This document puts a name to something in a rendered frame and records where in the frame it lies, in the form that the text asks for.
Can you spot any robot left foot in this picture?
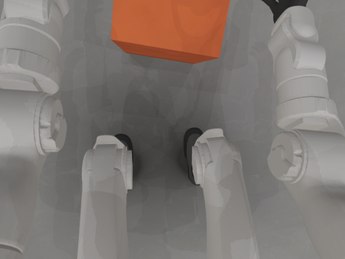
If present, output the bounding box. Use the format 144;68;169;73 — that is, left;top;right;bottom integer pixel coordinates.
115;134;133;191

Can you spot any left robot forearm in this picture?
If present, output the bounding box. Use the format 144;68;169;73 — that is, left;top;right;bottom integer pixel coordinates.
0;0;70;95

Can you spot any robot right upper arm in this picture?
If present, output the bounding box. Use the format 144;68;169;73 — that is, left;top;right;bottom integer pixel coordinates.
267;129;345;259

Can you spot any robot right foot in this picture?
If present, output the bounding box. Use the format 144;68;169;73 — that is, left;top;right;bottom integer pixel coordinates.
184;127;203;186

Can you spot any robot left upper arm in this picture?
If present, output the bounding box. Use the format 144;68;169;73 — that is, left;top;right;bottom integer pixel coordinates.
0;88;67;259

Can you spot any right robot hand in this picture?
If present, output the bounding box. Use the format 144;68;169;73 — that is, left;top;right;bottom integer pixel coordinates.
262;0;308;23

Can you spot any right robot forearm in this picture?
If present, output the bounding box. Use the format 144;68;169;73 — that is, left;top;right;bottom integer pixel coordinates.
268;6;345;137

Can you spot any carton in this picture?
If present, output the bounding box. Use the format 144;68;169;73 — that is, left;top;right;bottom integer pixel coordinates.
111;0;230;64

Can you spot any robot foot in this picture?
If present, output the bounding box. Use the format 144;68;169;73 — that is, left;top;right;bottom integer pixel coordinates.
184;127;203;186
115;134;133;191

